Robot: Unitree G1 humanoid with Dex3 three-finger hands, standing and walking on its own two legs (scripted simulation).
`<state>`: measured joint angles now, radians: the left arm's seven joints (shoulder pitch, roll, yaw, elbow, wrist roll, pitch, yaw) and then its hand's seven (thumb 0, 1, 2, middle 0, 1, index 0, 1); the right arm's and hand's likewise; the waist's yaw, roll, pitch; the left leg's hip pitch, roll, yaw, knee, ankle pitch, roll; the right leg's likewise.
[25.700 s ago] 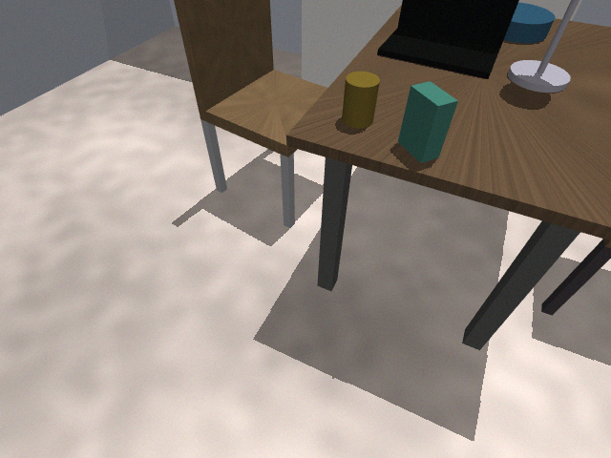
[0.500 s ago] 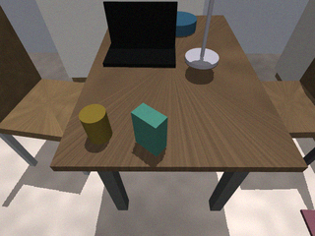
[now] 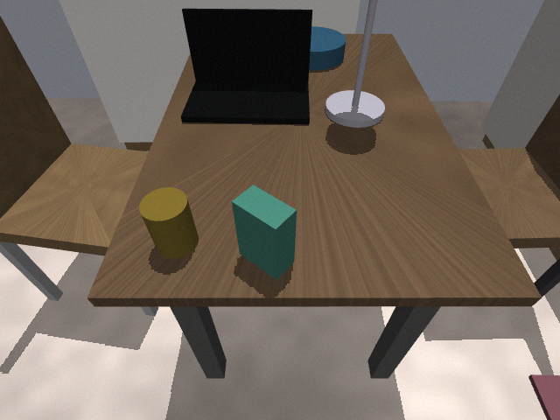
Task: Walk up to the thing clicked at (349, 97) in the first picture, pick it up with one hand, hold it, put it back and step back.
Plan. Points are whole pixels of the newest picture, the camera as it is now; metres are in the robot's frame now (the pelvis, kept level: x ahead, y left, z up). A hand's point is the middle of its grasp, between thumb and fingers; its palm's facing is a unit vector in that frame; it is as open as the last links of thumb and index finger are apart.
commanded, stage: stand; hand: left
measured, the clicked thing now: (171, 223) +0.46 +0.21 +0.00
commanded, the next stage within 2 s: none
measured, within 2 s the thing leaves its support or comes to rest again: neither
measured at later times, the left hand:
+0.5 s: hand out of the picture +0.07 +0.26 -0.16, palm faces -0.05 -0.93 -0.36, open 7.7 cm
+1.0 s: hand out of the picture +0.08 +0.26 -0.16, palm faces -0.05 -0.94 -0.35, open 7.4 cm
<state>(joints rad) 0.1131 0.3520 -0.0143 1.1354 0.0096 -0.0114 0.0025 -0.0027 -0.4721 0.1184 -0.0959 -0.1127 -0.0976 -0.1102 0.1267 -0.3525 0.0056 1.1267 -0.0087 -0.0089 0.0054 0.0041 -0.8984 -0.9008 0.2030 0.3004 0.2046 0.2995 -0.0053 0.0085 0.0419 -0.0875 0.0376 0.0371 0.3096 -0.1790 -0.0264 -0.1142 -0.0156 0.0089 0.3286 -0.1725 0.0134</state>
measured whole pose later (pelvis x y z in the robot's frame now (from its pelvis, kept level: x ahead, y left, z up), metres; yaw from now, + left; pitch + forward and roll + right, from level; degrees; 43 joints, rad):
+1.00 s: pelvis +0.01 +0.01 +0.00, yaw -1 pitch -2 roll +0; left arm 0.12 0.35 -0.01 1.12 0.01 -0.01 0.00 0.01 0.91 0.89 -0.20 -0.30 -0.20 -0.30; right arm 0.12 -0.35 0.00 1.13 -0.01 -0.01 0.01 0.00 -0.90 -0.90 0.20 0.30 0.20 0.30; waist -0.01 0.01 0.05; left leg -0.09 0.03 0.05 0.31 -0.19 -0.02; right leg -0.11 -0.02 0.02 0.33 -0.18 0.02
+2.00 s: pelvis +0.00 +0.01 +0.00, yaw -1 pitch -2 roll +0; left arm 0.13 0.35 -0.01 1.12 0.01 -0.01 0.00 0.01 0.91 0.89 -0.20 -0.30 -0.20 -0.30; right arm 0.13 -0.35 0.00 1.13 -0.01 -0.01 0.01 0.00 -0.90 -0.90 0.20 0.30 0.20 0.30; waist -0.01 0.00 0.06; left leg -0.08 0.03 0.05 0.31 -0.19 -0.01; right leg -0.11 -0.02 0.03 0.32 -0.17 0.03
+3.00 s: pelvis -0.10 +0.04 -0.02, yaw -3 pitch -1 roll -1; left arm 0.08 0.41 0.06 0.86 0.02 0.07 0.02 0.01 0.91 0.89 -0.20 -0.30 -0.20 -0.29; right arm 0.18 -0.35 -0.05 0.90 -0.02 0.02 -0.02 0.01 -0.90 -0.90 0.21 0.30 0.21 0.30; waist -0.02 -0.05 0.21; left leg -0.31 0.02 0.02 0.61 -0.28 0.04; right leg -0.45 0.12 0.15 1.13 -0.51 0.02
